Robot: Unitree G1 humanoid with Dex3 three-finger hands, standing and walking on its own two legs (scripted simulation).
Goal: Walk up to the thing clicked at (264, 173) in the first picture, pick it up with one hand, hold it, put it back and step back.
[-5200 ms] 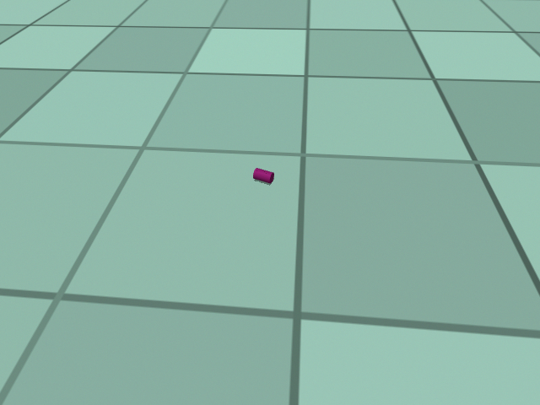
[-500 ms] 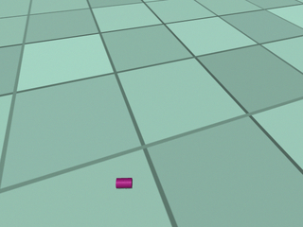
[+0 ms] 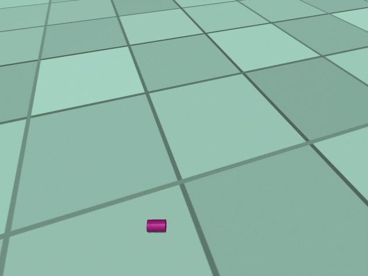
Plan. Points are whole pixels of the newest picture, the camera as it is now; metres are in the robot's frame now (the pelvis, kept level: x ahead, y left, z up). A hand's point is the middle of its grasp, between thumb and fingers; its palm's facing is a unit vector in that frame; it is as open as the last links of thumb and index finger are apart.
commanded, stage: walk up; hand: left
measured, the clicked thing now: (156, 225) +0.51 +0.19 -0.74
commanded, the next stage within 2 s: none
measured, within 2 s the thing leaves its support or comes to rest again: neither
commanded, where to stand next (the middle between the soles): +0.08 -0.02 m, yaw +0 degrees
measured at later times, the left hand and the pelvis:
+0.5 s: hand out of the picture +0.10 +0.25 -0.15, palm faces -0.06 -0.93 -0.37, open 7.4 cm; pelvis +0.00 -0.04 -0.01, yaw -3 degrees
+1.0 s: hand out of the picture +0.02 +0.28 -0.11, palm faces +0.09 -0.76 -0.64, open 7.4 cm; pelvis -0.01 -0.05 -0.02, yaw +5 degrees
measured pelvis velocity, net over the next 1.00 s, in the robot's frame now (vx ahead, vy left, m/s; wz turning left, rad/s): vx -0.01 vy -0.05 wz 0.09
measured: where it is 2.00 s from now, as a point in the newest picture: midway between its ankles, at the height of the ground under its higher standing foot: outside the picture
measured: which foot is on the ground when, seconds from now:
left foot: down 0.00-0.56, up 0.58-1.00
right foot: down 0.00-0.32, up 0.34-0.52, down 0.54-1.00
